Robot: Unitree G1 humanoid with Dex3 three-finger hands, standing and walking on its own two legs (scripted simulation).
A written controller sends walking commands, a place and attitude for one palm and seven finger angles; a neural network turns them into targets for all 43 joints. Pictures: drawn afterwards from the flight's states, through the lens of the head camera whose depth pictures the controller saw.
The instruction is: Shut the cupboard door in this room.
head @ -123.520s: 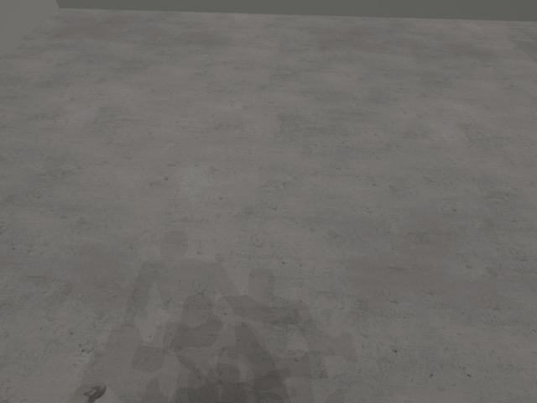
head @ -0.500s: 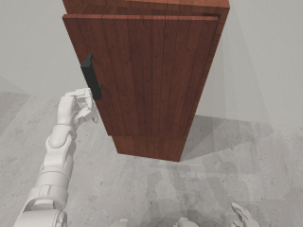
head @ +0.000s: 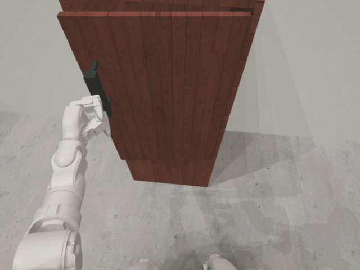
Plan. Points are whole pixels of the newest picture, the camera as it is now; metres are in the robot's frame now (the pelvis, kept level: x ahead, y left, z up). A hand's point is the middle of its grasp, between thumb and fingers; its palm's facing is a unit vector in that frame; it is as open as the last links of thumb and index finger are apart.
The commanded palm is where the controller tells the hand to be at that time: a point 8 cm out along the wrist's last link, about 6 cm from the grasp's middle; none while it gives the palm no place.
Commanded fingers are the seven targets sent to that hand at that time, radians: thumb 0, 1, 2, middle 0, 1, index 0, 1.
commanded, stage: bring the fist close to the handle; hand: left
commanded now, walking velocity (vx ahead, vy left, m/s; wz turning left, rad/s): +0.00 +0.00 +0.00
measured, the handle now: (100, 90) +0.52 +0.20 +0.08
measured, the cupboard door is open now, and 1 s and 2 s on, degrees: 7 0 0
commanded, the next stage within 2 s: push the door shut along its arc in 0.04 s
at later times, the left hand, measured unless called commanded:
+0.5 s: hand (107, 109) +0.45 +0.17 +0.08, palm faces -0.07 -1.00 -0.02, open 3.1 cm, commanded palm +0.44 +0.21 +0.08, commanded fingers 0.00 0.90 0.90 -1.30 -1.50 -1.30 -1.50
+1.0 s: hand (113, 99) +0.49 +0.16 +0.08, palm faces -0.19 -0.98 -0.03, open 3.3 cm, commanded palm +0.52 +0.19 +0.08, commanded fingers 0.00 0.90 0.90 -1.30 -1.50 -1.30 -1.50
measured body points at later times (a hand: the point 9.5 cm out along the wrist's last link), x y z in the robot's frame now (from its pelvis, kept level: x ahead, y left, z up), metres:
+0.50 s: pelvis -0.01 +0.01 -0.01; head +0.08 +0.01 +0.43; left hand +0.45 +0.22 +0.09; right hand +0.06 -0.26 -0.12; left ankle +0.01 +0.12 -0.69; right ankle +0.03 -0.12 -0.69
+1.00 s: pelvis -0.03 +0.00 -0.03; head +0.09 +0.02 +0.40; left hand +0.49 +0.21 +0.09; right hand -0.02 -0.27 -0.14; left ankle +0.01 +0.12 -0.69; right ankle +0.03 -0.12 -0.69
